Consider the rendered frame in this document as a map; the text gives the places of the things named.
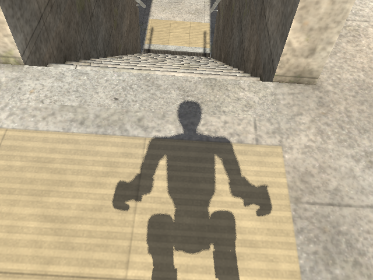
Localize stairs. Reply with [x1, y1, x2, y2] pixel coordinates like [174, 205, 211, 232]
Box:
[47, 52, 261, 81]

